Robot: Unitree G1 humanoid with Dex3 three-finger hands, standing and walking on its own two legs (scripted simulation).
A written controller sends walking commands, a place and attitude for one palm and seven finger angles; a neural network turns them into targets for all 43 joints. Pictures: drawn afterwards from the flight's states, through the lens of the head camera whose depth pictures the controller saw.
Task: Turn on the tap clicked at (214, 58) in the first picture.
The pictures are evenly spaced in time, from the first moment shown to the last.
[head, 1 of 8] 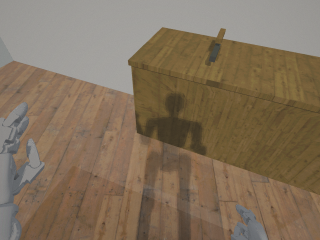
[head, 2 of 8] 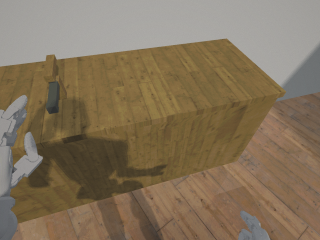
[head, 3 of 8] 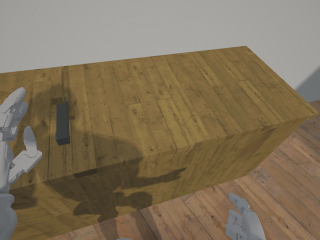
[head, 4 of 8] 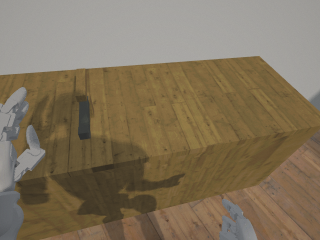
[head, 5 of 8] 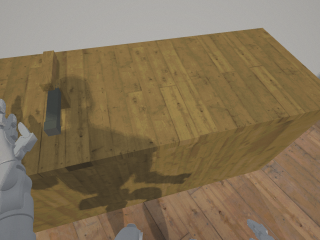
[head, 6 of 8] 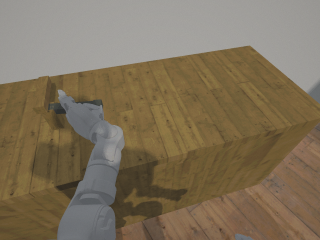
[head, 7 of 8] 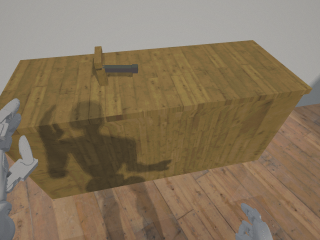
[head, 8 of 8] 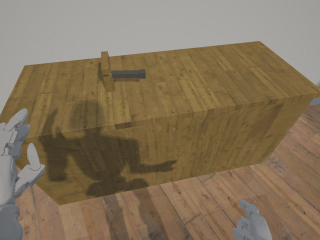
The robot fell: no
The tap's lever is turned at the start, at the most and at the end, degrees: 0 79 79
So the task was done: yes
